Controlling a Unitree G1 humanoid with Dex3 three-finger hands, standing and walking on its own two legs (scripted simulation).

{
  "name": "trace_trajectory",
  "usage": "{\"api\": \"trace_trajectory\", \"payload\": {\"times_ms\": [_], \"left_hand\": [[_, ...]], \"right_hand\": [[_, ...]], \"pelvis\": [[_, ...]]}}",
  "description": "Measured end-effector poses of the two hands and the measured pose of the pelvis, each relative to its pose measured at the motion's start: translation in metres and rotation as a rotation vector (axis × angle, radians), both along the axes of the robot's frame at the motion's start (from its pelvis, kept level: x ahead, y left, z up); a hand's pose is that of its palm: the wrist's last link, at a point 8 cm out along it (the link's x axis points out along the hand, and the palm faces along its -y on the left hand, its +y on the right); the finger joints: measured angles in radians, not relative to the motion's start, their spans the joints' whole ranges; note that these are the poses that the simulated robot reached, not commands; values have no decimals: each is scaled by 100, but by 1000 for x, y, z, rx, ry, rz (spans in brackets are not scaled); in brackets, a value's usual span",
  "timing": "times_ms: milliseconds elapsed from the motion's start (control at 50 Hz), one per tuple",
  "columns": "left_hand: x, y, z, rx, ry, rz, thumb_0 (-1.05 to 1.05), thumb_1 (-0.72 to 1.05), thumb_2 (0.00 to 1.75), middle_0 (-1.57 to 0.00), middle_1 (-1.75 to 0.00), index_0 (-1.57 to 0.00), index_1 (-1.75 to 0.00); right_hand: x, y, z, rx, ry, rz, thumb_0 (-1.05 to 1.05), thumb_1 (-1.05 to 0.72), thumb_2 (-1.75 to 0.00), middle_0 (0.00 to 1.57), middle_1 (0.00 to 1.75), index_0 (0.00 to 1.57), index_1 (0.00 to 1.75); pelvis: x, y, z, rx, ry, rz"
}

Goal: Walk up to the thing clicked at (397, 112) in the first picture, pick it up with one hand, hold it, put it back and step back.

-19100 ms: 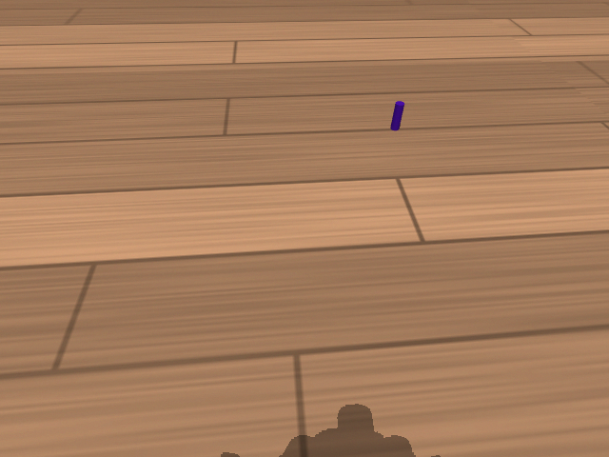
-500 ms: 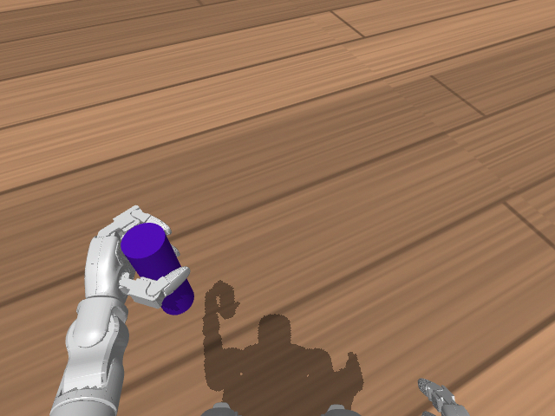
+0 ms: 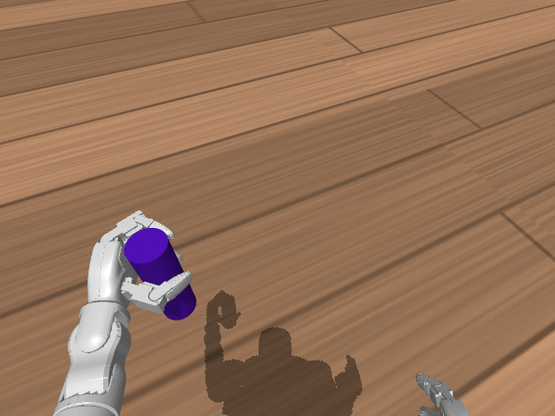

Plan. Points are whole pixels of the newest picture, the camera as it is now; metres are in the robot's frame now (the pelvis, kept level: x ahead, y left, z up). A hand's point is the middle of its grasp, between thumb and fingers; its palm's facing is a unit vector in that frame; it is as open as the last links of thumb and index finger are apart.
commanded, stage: hold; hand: left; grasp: from the side
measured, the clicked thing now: (165, 278) +0.32 +0.17 +0.02
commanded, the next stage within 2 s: none
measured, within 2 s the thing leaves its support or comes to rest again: neither
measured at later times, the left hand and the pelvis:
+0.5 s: hand (158, 262) +0.32 +0.17 +0.06, palm faces +0.06 -1.00 +0.01, open 8.7 cm; pelvis +0.00 +0.00 +0.01, yaw +0 degrees
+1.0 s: hand (160, 255) +0.33 +0.17 +0.06, palm faces +0.06 -1.00 +0.01, open 8.7 cm; pelvis +0.00 +0.00 +0.01, yaw +0 degrees
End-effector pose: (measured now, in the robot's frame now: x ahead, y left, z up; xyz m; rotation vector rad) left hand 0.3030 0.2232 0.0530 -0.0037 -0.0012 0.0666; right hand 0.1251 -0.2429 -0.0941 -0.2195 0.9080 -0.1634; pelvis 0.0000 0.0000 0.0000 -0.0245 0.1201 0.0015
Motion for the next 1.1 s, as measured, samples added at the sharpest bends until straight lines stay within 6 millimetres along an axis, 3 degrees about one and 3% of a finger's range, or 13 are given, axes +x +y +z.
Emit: {"api": "trace_trajectory", "payload": {"times_ms": [320,1100], "left_hand": [[-3,-1,12,0,-11,-4,1,-36,110,-90,-123,-88,-122],[5,-2,8,-10,-1,-6,1,-35,110,-89,-124,-87,-124]], "right_hand": [[-1,3,5,14,-11,1,1,-92,-90,20,30,20,30],[0,-2,7,5,4,-6,1,-91,-90,20,30,20,30]], "pelvis": [[0,0,6,2,-25,1],[4,-2,8,4,-22,0]]}}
